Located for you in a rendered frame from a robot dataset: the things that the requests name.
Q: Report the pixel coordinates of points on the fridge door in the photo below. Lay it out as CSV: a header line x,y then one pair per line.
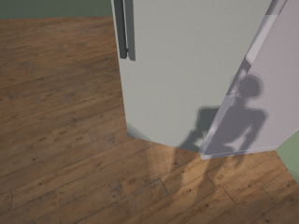
x,y
182,58

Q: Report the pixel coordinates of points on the handle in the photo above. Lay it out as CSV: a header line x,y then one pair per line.
x,y
120,24

